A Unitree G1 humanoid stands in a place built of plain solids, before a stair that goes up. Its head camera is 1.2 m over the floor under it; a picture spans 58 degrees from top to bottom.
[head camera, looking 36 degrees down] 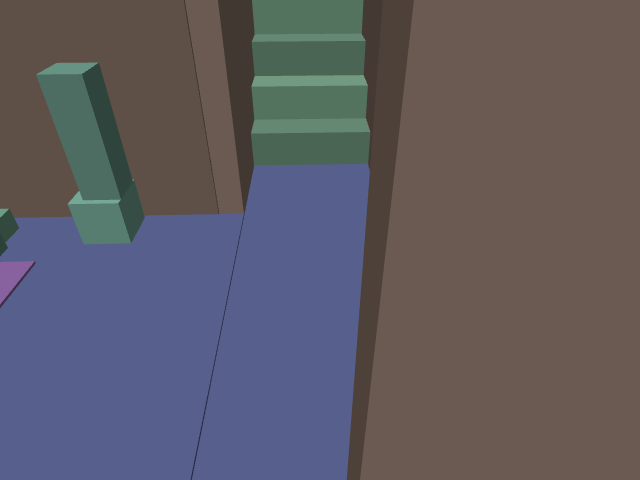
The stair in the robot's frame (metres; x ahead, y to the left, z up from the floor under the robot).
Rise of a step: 0.21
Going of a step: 0.23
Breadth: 0.71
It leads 2 degrees to the left of straight ahead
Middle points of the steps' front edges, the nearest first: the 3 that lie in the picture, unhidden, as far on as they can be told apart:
2.45 0.05 0.21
2.67 0.06 0.41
2.90 0.07 0.62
